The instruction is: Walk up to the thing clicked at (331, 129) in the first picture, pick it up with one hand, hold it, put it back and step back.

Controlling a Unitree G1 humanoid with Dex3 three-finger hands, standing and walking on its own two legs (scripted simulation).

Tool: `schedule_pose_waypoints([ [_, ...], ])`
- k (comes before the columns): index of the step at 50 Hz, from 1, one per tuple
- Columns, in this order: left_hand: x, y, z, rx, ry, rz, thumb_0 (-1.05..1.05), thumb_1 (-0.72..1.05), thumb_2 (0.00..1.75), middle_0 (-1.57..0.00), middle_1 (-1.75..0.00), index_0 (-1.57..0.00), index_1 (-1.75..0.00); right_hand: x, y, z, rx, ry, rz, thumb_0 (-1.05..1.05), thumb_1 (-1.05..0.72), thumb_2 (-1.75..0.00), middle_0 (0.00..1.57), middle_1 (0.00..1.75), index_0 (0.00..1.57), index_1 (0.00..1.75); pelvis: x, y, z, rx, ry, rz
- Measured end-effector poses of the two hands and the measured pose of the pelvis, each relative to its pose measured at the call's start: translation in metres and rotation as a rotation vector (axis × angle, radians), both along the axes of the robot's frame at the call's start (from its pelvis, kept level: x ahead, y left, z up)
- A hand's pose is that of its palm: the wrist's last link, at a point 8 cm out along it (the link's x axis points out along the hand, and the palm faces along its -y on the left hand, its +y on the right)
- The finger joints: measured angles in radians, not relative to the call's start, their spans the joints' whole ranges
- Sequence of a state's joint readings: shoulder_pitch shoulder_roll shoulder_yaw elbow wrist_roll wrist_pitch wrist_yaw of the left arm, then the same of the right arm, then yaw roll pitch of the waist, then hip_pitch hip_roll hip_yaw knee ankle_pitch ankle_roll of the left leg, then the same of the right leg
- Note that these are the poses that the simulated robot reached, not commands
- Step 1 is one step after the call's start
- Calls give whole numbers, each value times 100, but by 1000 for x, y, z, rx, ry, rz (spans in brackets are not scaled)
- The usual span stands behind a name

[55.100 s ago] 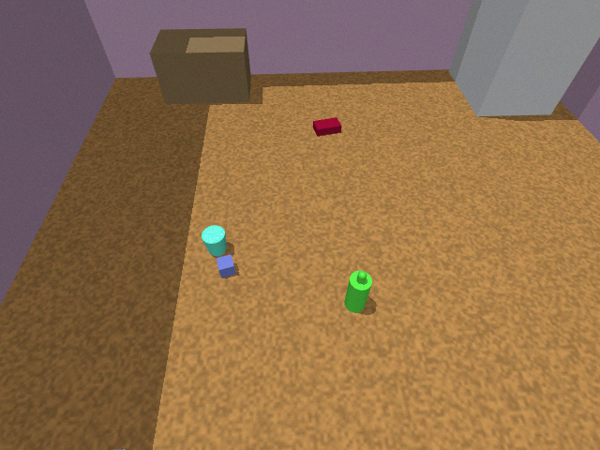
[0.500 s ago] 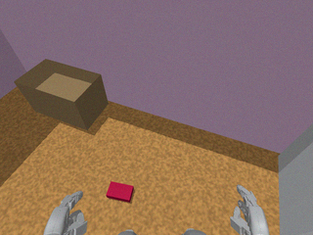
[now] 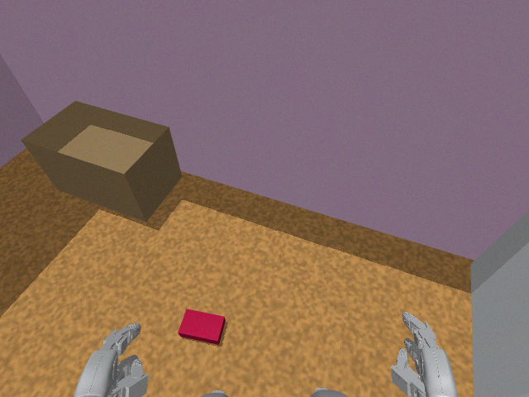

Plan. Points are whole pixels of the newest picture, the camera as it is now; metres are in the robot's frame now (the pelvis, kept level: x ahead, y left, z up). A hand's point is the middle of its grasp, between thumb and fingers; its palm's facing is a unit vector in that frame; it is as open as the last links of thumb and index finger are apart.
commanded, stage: home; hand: left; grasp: from above
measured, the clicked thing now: (202, 326) +0.45 +0.21 -0.69
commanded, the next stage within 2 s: stand in 0.18 s
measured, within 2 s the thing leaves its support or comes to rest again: neither
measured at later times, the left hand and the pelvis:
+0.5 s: hand out of the picture +0.13 +0.23 -0.09, palm faces +0.03 -0.94 -0.33, open 7.4 cm; pelvis -0.01 +0.00 +0.02, yaw +0 degrees
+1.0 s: hand out of the picture +0.02 +0.24 -0.10, palm faces +0.07 -0.94 -0.33, open 7.4 cm; pelvis -0.01 +0.00 +0.06, yaw +2 degrees
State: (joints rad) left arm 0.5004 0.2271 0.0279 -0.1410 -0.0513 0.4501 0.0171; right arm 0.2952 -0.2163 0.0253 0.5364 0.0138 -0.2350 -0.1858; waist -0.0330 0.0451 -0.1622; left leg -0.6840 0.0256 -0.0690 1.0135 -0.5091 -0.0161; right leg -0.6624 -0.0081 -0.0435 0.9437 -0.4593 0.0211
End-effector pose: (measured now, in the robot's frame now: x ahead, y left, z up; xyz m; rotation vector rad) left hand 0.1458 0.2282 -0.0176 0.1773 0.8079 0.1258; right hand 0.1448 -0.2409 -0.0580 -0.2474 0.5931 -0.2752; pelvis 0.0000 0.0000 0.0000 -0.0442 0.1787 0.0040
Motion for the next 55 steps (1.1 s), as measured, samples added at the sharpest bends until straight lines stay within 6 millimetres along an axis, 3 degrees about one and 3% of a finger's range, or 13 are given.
schedule_pose_waypoints([
  [14,-1,2,1,7,-8,0,1,91,90,-20,-30,-20,-29,-1,0,0,0,1,2,1,-90,-89,20,30,21,30,-2,0,0,-1,-5,1],
  [19,0,19,-24,100,-15,-32,1,90,90,-20,-30,-20,-30,-13,-5,-18,-46,276,158,1,-90,-89,20,30,21,30,-11,1,11,32,-106,3],
  [23,-18,37,-37,123,68,-6,1,90,90,-20,-30,-20,-30,-30,-16,-20,-11,384,134,1,-90,-89,20,30,21,30,-14,2,21,46,-146,-1],
  [29,-61,56,-49,132,221,57,1,91,90,-20,-30,-20,-30,-56,-28,-17,6,482,70,1,-90,-89,20,30,21,30,-12,5,32,43,-181,2],
  [39,-119,55,-54,99,404,131,1,91,90,-20,-30,-20,-30,-80,-25,-15,40,593,32,1,-90,-89,20,30,21,30,-10,5,50,39,-225,18],
  [46,-136,52,-51,90,461,151,1,91,90,-20,-30,-20,-30,-82,-22,-13,60,614,30,0,-90,-89,20,30,21,30,-11,3,58,43,-247,24],
  [55,-137,54,-45,104,468,156,1,91,90,-20,-30,-20,-30,-86,-30,-10,61,631,23,0,-90,-89,20,30,21,30,-14,-1,63,44,-261,29],
])
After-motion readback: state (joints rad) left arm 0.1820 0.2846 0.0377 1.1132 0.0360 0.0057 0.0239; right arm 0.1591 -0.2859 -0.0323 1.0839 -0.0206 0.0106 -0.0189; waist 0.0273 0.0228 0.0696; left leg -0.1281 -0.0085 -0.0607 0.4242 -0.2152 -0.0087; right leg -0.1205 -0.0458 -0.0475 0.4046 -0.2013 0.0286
